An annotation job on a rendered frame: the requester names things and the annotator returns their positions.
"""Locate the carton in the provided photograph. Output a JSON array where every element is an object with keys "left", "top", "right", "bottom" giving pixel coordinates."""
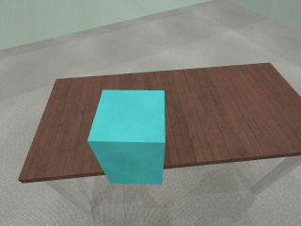
[{"left": 87, "top": 89, "right": 166, "bottom": 185}]

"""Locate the table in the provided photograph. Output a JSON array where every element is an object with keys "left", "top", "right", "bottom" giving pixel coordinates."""
[{"left": 18, "top": 62, "right": 301, "bottom": 213}]

